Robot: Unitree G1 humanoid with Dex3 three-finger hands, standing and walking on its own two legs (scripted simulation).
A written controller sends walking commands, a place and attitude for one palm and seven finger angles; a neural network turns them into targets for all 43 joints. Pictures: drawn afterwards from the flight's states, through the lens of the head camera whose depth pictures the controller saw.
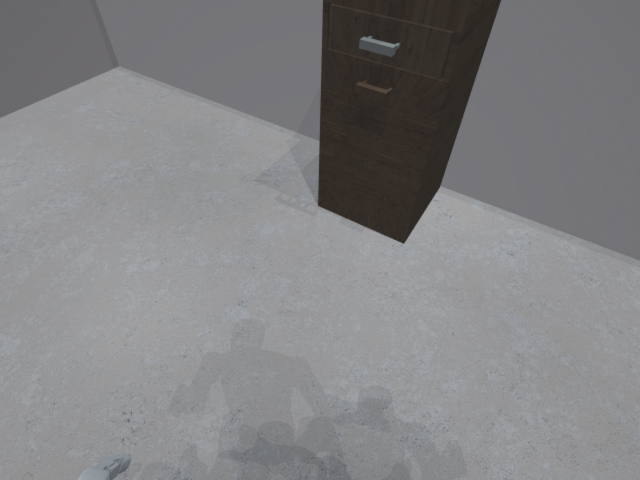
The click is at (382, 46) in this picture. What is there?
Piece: drawer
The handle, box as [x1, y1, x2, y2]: [359, 36, 399, 56]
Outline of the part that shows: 359,41 360,48 389,56 393,55 395,50 399,46 399,43 391,44 372,39 371,36 362,37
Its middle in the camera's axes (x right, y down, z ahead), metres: +0.18 -0.58 +1.15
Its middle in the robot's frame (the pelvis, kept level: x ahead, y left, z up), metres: +1.26 -0.12 +0.02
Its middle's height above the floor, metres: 0.79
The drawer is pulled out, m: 0.00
